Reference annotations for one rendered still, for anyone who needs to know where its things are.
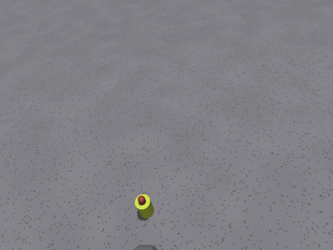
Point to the bottle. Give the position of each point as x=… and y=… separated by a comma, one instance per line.
x=144, y=206

